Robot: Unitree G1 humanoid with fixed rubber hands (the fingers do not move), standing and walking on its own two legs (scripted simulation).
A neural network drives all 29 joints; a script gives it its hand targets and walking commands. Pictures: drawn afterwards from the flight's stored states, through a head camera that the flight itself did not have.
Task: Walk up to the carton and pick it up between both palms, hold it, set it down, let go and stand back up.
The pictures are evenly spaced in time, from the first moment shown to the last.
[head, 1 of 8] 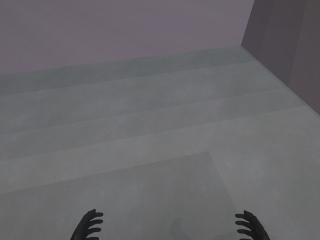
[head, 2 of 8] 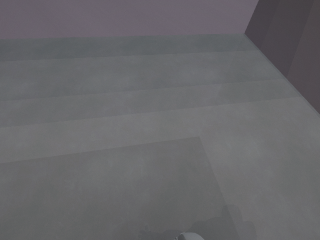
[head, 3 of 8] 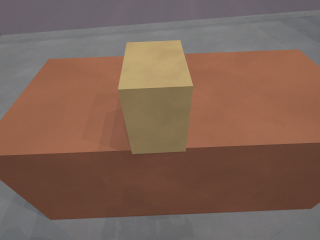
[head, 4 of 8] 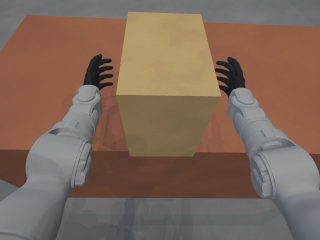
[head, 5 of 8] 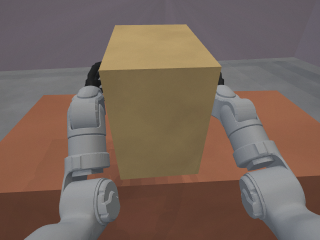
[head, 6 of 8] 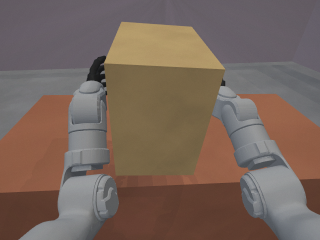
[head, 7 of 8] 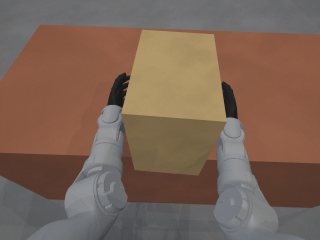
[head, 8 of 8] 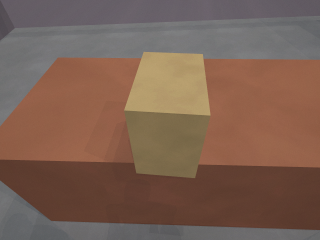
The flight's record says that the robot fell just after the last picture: no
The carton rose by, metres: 0.26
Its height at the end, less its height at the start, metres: +0.00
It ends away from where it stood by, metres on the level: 0.03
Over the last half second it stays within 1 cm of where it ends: yes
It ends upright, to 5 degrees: yes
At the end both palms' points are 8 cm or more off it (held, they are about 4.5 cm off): yes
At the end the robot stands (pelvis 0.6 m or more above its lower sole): yes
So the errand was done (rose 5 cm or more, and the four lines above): yes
